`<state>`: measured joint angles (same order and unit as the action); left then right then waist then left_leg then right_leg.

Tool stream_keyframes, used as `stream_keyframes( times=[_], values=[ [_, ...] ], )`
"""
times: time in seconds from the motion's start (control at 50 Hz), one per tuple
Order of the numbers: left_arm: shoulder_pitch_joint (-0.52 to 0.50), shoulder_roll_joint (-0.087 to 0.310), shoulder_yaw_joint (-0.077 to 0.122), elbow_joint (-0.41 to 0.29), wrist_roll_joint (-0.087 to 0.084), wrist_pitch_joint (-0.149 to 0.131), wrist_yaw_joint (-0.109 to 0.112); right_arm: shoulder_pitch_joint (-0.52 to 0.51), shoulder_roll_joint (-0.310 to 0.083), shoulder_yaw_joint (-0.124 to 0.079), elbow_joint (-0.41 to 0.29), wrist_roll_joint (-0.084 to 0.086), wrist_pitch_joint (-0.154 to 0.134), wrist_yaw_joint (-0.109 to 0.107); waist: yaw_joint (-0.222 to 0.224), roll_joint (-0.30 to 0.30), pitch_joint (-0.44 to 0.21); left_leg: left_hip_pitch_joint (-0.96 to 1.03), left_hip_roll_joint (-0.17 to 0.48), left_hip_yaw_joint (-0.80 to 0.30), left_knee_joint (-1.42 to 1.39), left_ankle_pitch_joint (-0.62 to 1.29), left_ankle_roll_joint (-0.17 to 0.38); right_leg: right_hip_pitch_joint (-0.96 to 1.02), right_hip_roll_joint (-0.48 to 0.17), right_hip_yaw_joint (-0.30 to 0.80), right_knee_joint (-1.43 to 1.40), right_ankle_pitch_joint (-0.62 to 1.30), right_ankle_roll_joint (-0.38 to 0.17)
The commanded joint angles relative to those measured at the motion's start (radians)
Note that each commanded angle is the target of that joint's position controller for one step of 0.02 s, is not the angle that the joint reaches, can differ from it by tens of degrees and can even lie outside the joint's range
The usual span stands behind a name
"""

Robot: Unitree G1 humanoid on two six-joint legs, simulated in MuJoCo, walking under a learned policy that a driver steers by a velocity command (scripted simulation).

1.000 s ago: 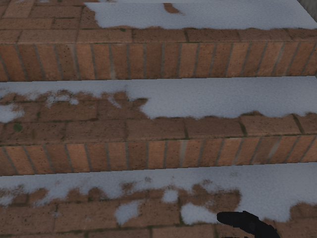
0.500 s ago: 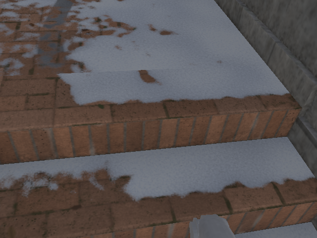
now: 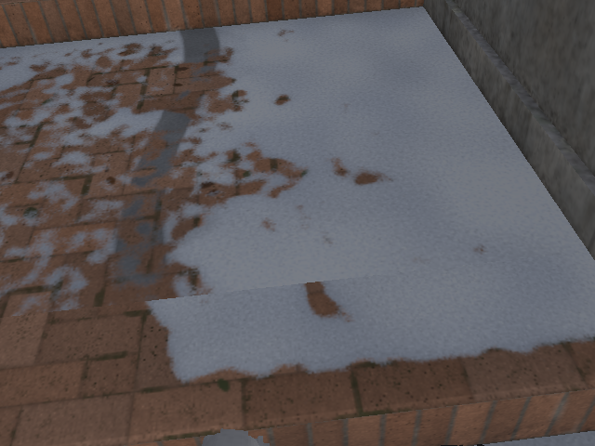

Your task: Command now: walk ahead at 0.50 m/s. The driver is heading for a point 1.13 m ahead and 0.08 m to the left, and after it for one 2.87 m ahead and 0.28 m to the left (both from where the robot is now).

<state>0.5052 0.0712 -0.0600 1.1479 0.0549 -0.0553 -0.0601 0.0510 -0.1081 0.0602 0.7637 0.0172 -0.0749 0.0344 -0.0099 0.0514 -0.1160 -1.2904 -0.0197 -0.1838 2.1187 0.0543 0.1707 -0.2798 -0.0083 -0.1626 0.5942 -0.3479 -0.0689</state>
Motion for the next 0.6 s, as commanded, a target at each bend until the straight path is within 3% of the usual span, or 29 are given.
stream_keyframes(
  times=[0.02,0.06,0.08,0.12,0.14,0.16,0.18,0.2,0.22,0.24,0.26,0.28,0.3,0.32,0.34,0.36,0.38,0.44,0.46,0.48,0.52,0.56,0.6],
  values=[
    [-0.069,0.069,-0.004,-0.051,-0.026,-0.020,0.010,-0.035,0.084,0.057,-0.070,-0.013,0.011,-0.011,-0.045,-0.122,0.214,-0.108,0.011,0.108,-0.020,-0.002,-0.043,-0.207,-0.152,0.138,-0.294,0.157,0.005],
    [0.043,0.082,-0.003,-0.039,-0.037,-0.014,0.039,-0.172,0.057,0.067,-0.125,-0.005,-0.007,-0.014,0.027,-0.123,0.182,-0.148,0.032,0.161,-0.169,-0.026,-0.071,-0.094,-0.174,0.207,-0.337,0.178,-0.015],
    [0.091,0.124,0.014,-0.036,-0.044,-0.013,0.069,-0.246,0.064,0.085,-0.159,-0.007,-0.010,-0.013,0.050,-0.144,0.147,-0.116,0.077,0.263,-0.266,-0.141,-0.097,-0.047,-0.232,0.264,-0.475,0.215,-0.057],
    [0.178,0.153,0.032,-0.004,-0.062,-0.001,0.109,-0.328,0.043,0.080,-0.195,-0.020,-0.011,-0.008,0.080,-0.117,0.113,-0.125,0.145,0.312,-0.404,-0.220,-0.115,0.207,-0.264,0.294,-0.508,0.341,-0.071],
    [0.152,0.116,0.026,-0.006,-0.059,0.009,0.107,-0.348,0.057,0.071,-0.181,-0.029,-0.009,0.010,0.073,-0.117,0.081,-0.055,0.148,0.344,-0.468,-0.236,-0.103,0.297,-0.249,0.229,-0.501,0.530,-0.073],
    [0.098,0.143,0.029,-0.027,-0.062,0.021,0.108,-0.286,0.073,0.079,-0.168,-0.022,-0.010,0.022,0.022,-0.176,0.044,0.141,0.127,0.365,-0.579,-0.283,-0.072,0.275,-0.249,0.156,-0.474,0.848,-0.086],
    [0.070,0.158,0.028,-0.033,-0.061,0.022,0.099,-0.271,0.040,0.068,-0.168,-0.014,-0.024,0.032,-0.017,-0.180,0.028,0.381,0.061,0.432,-0.731,-0.354,-0.033,0.208,-0.220,0.079,-0.424,1.298,-0.082],
    [0.130,0.189,0.034,-0.022,-0.042,0.012,0.092,-0.251,0.006,0.045,-0.172,-0.007,-0.032,0.031,-0.034,-0.262,-0.042,0.571,-0.029,0.464,-0.812,-0.494,-0.015,0.245,-0.231,0.092,-0.335,1.718,-0.110],
    [0.126,0.232,0.043,-0.024,-0.033,0.007,0.092,-0.110,-0.070,0.004,-0.133,-0.003,-0.028,0.026,-0.111,-0.334,-0.079,0.653,-0.063,0.409,-0.946,-0.550,0.005,0.358,-0.266,0.145,-0.233,1.901,-0.122],
    [0.030,0.265,0.056,-0.052,-0.034,-0.001,0.089,0.056,-0.142,-0.031,-0.082,-0.013,-0.018,0.027,-0.203,-0.377,-0.125,0.781,-0.025,0.258,-1.088,-0.513,0.043,0.379,-0.262,0.144,-0.059,1.915,-0.117],
    [-0.011,0.230,0.056,-0.105,-0.031,-0.024,0.076,0.281,-0.225,-0.065,0.002,-0.047,-0.008,0.033,-0.242,-0.155,-0.246,1.111,0.139,-0.115,-1.230,-0.490,0.132,0.093,-0.170,0.148,0.240,1.659,-0.107],
    [-0.025,0.122,0.047,-0.113,-0.041,-0.051,0.041,0.441,-0.312,-0.101,0.078,-0.067,0.030,-0.001,-0.229,0.243,-0.320,1.388,0.306,-0.641,-1.704,-0.633,0.266,-0.263,0.057,0.213,0.635,0.555,-0.061],
    [-0.073,0.112,0.063,-0.123,-0.046,-0.078,-0.003,0.460,-0.228,-0.083,0.117,-0.102,0.038,-0.031,-0.206,0.223,-0.292,1.336,0.355,-0.853,-1.863,-0.615,0.242,-0.409,0.150,0.443,1.121,0.225,-0.053],
    [-0.192,0.060,0.055,-0.222,-0.063,-0.083,-0.024,0.352,-0.083,-0.043,0.146,-0.090,0.025,-0.027,-0.109,0.116,-0.080,1.128,0.331,-0.661,-1.814,-0.603,0.140,-0.553,0.115,0.487,1.284,0.238,-0.086],
    [-0.297,0.031,0.038,-0.286,-0.053,-0.074,-0.019,0.288,-0.006,-0.028,0.167,-0.081,0.011,-0.006,-0.065,-0.018,0.035,0.971,0.308,-0.446,-1.759,-0.518,0.078,-0.588,0.092,0.445,1.356,0.285,-0.121],
    [-0.295,0.023,0.031,-0.314,-0.043,-0.063,-0.009,0.274,0.046,-0.013,0.217,-0.072,-0.003,0.011,-0.011,-0.077,0.083,0.905,0.282,-0.311,-1.723,-0.406,0.038,-0.647,0.084,0.429,1.475,0.295,-0.147],
    [-0.259,0.018,0.026,-0.330,-0.045,-0.054,-0.004,0.277,0.078,-0.007,0.260,-0.069,-0.011,0.023,0.036,-0.100,0.080,0.908,0.245,-0.206,-1.710,-0.338,-0.008,-0.684,0.083,0.452,1.537,0.314,-0.170],
    [-0.166,-0.041,-0.012,-0.326,-0.073,-0.029,0.009,0.260,0.067,-0.004,0.284,-0.066,-0.009,0.043,0.118,-0.088,0.129,0.899,0.175,0.067,-1.703,-0.197,-0.090,-0.877,0.080,0.438,1.563,0.337,-0.170],
    [-0.166,-0.027,-0.014,-0.330,-0.082,-0.017,0.015,0.245,0.049,-0.003,0.281,-0.069,-0.009,0.043,0.133,-0.082,0.142,0.860,0.164,0.131,-1.718,-0.211,-0.104,-0.905,0.055,0.412,1.493,0.355,-0.146],
    [-0.197,-0.014,-0.018,-0.344,-0.077,-0.006,0.021,0.232,0.036,0.000,0.276,-0.070,-0.010,0.038,0.138,-0.072,0.143,0.793,0.148,0.182,-1.737,-0.226,-0.107,-0.892,0.041,0.379,1.412,0.402,-0.115],
    [-0.272,0.002,-0.019,-0.365,-0.055,0.004,0.038,0.306,0.003,0.005,0.297,-0.075,-0.012,0.030,0.096,-0.019,0.130,0.730,0.143,0.196,-1.760,-0.185,-0.067,-0.875,0.032,0.270,1.375,0.491,-0.055],
    [-0.313,-0.012,-0.020,-0.372,-0.054,0.012,0.047,0.423,-0.033,0.006,0.326,-0.072,-0.011,0.014,0.046,0.038,0.124,0.843,0.172,0.121,-1.758,-0.183,-0.034,-0.987,0.016,0.237,1.458,0.456,-0.029],
    [-0.449,-0.037,-0.036,-0.435,-0.073,-0.002,0.052,0.544,-0.065,-0.006,0.359,-0.059,-0.001,-0.005,-0.025,0.064,0.150,1.100,0.236,0.015,-1.772,-0.147,-0.029,-1.249,-0.001,0.266,1.534,0.344,-0.033]
  ],
)
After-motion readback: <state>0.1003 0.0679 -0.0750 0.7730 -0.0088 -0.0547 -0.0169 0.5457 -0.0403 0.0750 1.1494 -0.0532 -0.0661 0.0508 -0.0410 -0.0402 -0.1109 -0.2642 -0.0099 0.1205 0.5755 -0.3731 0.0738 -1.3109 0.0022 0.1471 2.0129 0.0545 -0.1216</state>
